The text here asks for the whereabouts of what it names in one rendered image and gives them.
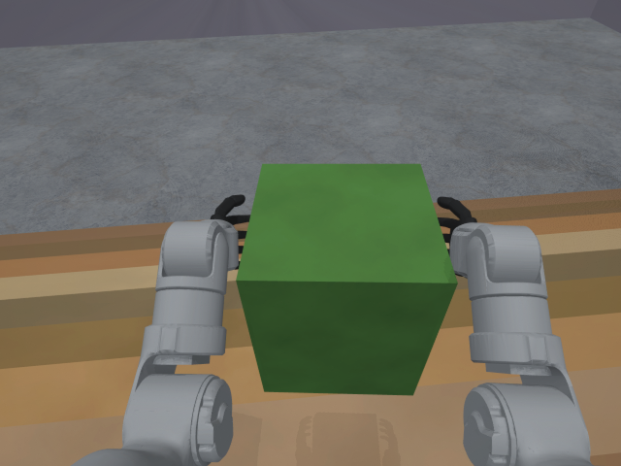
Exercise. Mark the left robot upper arm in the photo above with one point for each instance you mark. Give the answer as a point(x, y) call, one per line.
point(173, 420)

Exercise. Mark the left robot hand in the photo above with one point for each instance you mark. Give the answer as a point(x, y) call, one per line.
point(225, 207)

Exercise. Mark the carton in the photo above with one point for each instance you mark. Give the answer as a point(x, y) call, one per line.
point(345, 278)

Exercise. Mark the right robot forearm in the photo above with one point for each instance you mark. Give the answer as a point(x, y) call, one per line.
point(512, 328)

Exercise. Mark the right robot upper arm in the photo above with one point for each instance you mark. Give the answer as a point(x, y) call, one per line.
point(512, 424)

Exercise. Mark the right robot hand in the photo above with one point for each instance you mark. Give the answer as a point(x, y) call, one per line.
point(457, 208)

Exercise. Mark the left robot forearm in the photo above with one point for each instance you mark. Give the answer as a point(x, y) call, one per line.
point(186, 329)

